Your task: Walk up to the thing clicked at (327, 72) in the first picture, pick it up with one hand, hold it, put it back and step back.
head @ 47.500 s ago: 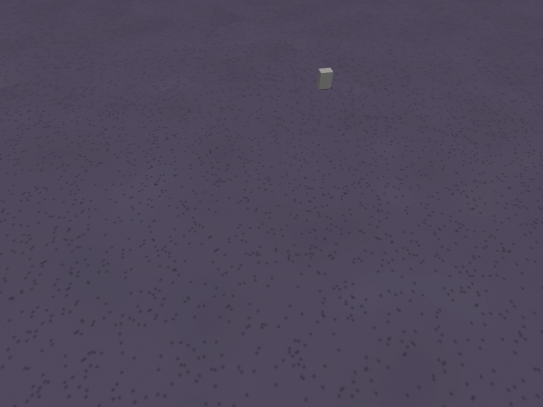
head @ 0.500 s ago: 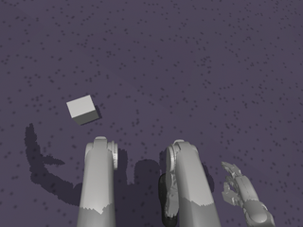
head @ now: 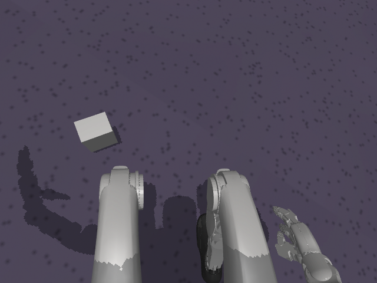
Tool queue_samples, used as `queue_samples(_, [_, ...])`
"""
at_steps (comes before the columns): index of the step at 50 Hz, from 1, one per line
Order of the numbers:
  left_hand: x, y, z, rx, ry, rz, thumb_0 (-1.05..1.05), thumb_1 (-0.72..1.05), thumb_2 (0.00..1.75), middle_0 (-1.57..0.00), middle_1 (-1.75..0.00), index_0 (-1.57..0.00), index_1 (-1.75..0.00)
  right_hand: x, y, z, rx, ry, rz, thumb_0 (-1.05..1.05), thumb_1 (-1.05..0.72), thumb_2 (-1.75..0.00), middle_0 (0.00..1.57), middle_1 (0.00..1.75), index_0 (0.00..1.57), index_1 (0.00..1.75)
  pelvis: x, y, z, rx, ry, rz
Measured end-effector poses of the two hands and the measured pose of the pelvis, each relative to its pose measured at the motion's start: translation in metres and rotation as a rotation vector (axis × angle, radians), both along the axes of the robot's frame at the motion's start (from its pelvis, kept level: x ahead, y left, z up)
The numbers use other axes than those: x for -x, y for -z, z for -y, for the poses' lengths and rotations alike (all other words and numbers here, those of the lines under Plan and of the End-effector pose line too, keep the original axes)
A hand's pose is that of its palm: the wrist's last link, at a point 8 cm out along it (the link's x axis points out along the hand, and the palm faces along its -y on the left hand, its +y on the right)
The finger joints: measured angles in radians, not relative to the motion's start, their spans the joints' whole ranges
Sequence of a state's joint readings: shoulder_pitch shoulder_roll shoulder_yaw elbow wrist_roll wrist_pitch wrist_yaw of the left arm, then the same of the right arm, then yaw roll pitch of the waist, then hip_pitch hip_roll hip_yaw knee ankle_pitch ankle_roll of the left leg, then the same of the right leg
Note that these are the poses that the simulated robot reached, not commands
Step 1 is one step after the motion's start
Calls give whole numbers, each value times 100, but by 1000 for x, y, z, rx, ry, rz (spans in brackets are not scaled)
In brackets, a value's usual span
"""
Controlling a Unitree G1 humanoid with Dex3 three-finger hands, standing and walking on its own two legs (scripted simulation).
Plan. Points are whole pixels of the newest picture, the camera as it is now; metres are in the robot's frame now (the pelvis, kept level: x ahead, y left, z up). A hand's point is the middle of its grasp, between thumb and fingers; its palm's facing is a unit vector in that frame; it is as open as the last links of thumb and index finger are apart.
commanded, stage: go down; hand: left
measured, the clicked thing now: (97, 133) +0.46 +0.26 -0.32
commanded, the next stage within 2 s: approach in 0.34 s
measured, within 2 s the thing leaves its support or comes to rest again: neither
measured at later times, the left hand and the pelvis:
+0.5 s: hand out of the picture +0.32 +0.45 -0.01, palm faces +0.35 -0.93 -0.09, open 17.5 cm; pelvis +0.00 +0.00 -0.02, yaw -1 degrees
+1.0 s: hand (31, 154) +0.36 +0.37 -0.20, palm faces +0.28 -0.96 +0.01, open 17.5 cm; pelvis +0.00 +0.01 -0.08, yaw -5 degrees
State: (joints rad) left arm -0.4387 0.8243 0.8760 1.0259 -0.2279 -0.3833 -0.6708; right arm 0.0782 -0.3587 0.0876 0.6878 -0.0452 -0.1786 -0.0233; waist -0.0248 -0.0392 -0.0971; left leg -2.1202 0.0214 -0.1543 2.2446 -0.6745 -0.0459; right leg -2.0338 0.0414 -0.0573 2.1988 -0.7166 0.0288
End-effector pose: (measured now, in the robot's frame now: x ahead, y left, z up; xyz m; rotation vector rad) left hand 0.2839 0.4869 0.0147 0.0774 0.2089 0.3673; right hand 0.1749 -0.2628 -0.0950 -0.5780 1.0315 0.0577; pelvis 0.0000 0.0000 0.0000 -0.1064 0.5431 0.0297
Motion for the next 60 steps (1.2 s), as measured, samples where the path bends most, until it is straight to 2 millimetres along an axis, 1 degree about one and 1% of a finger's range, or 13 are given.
queue_samples(11, [-5,9,-3,3,11,27,-1,-55,5,-4,-9,-7,-7,-3,6,1,17,-9,0,1,-89,-89,20,30,21,30,-1,10,-1,7,4,6])
queue_samples(21, [-2,14,-9,1,9,34,-1,-56,6,-4,-9,-7,-7,-7,7,-4,18,-22,6,1,-90,-89,20,30,21,30,0,14,-4,15,5,10])
queue_samples(26, [0,16,-11,1,3,65,-1,-58,4,-5,-9,-8,-8,-7,9,-5,22,-32,6,1,-90,-89,20,30,21,30,1,17,-5,17,5,18])
queue_samples(30, [0,26,-10,9,-3,94,-1,-59,2,-7,-9,-9,-8,-7,12,-6,27,-48,10,1,-91,-89,20,30,21,30,3,22,-5,18,10,27])
queue_samples(32, [-1,36,-7,18,-5,108,-1,-60,2,-7,-9,-9,-7,-7,15,-6,31,-64,9,1,-91,-89,20,30,21,30,4,26,-5,19,13,34])
queue_samples(35, [-7,61,1,42,-3,122,-1,-60,1,-7,-9,-10,-7,-7,20,-7,43,-93,6,1,-91,-89,20,30,21,30,5,35,-5,24,20,48])
queue_samples(37, [-12,82,9,64,-1,124,-1,-61,1,-7,-9,-10,-7,-7,24,-8,53,-112,1,1,-91,-89,20,30,21,30,5,43,-5,27,26,59])
queue_samples(43, [-28,156,43,122,33,76,-1,-61,0,-8,-9,-11,-7,-6,36,-10,95,-154,-38,1,-90,-89,20,30,21,30,4,64,-6,48,44,102])
queue_samples(47, [-35,191,60,117,54,69,-1,-61,0,-8,-10,-11,-7,-3,45,-10,132,-177,-87,1,-91,-89,20,30,21,30,3,76,-7,60,53,134])
queue_samples(50, [-40,210,69,100,74,80,-1,-61,0,-9,-10,-12,-8,0,50,-10,161,-200,-126,1,-91,-89,20,30,21,30,3,84,-8,70,59,159])
queue_samples(54, [-51,228,79,89,102,92,-1,-61,0,-8,-10,-12,-8,2,53,-11,198,-232,-156,1,-91,-89,21,30,21,30,3,93,-10,85,69,190])
queue_samples(60, [-64,249,99,114,110,108,-1,-61,0,-8,-10,-12,-8,0,48,-16,233,-275,-150,1,-91,-89,21,30,21,30,4,101,-14,114,83,233])
